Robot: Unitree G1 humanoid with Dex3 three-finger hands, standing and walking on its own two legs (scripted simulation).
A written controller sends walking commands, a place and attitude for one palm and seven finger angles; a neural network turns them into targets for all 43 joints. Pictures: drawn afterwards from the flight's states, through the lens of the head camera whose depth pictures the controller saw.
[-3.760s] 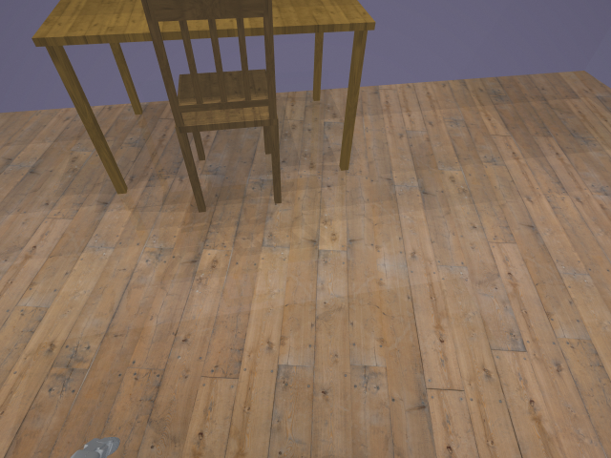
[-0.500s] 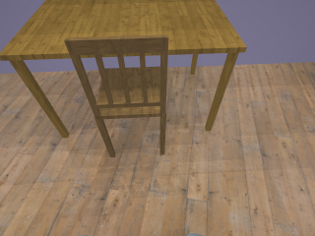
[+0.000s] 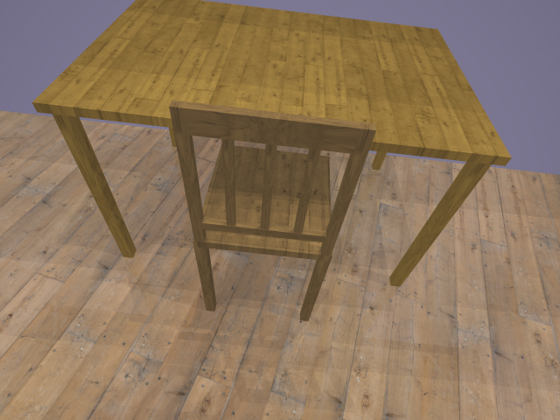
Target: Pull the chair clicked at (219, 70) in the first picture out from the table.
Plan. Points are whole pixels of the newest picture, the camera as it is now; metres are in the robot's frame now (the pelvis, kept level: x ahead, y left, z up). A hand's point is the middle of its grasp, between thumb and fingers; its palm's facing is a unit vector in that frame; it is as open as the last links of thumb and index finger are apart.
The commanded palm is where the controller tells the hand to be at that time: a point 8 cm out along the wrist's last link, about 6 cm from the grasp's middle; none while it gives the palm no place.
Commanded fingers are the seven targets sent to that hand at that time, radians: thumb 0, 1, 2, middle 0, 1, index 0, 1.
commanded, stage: take the last steps up to it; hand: left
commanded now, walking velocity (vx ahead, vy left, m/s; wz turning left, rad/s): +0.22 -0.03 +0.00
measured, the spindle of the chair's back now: (267, 190) +0.60 +0.06 -0.09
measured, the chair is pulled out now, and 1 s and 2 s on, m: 0.00 0.00 0.00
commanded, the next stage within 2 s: come to a stop and stand still in 0.20 s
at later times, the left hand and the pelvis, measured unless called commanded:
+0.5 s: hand (189, 395) +0.18 +0.15 -0.16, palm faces +0.03 -0.97 -0.26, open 7.2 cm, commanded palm none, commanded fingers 0.00 0.90 0.90 -0.20 -0.30 -0.20 -0.30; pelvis +0.13 -0.03 +0.00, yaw +0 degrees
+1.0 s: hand out of the picture +0.09 +0.20 -0.17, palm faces +0.03 -0.97 -0.24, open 7.4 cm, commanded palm none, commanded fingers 0.00 0.90 0.90 -0.20 -0.30 -0.20 -0.30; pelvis +0.10 +0.01 +0.00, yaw -2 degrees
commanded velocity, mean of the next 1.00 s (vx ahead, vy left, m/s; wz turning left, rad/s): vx -0.03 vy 0.02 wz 0.00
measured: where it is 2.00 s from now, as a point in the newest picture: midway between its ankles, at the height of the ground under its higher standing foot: outside the picture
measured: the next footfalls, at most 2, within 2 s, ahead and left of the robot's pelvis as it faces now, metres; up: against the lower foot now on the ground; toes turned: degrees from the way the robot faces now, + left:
right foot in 0.32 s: +0.19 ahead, -0.13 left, +0.00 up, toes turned -7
left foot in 0.70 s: +0.19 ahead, +0.11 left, +0.00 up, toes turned +3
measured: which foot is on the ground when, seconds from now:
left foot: down 0.00-0.34, up 0.36-0.68, down 0.70-1.00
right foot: up 0.00-0.30, down 0.32-0.72, up 0.74-0.98, down 1.00-1.00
